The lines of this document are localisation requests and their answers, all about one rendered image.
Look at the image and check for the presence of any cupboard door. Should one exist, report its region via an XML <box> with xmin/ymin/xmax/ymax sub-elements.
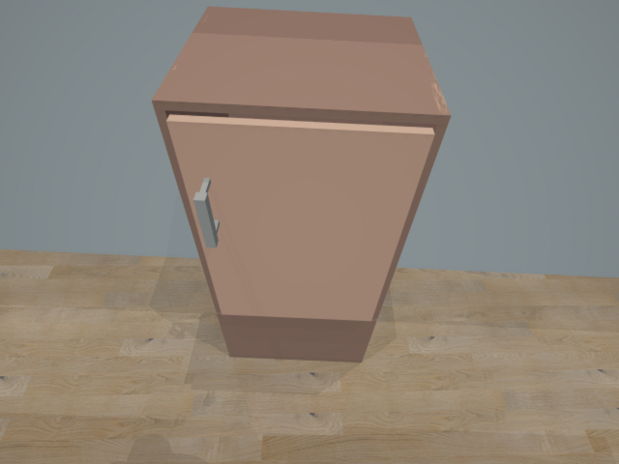
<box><xmin>166</xmin><ymin>114</ymin><xmax>435</xmax><ymax>321</ymax></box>

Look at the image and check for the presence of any handle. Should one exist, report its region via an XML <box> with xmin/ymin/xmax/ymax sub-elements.
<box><xmin>193</xmin><ymin>178</ymin><xmax>220</xmax><ymax>248</ymax></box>

